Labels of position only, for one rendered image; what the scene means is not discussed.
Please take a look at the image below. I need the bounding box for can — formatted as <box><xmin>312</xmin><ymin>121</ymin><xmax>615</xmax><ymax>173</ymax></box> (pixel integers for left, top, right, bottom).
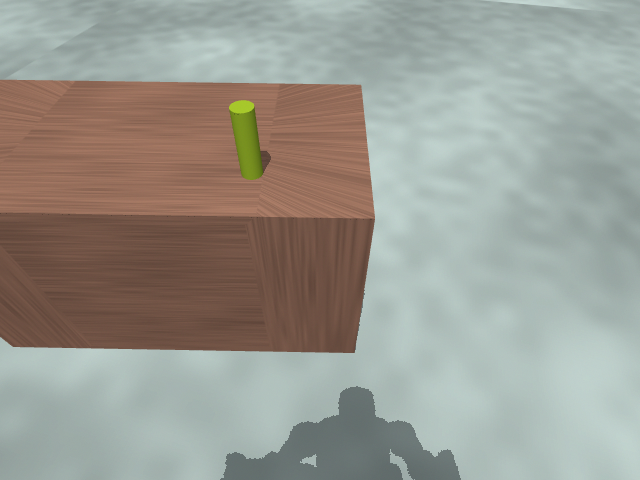
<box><xmin>229</xmin><ymin>100</ymin><xmax>263</xmax><ymax>180</ymax></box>

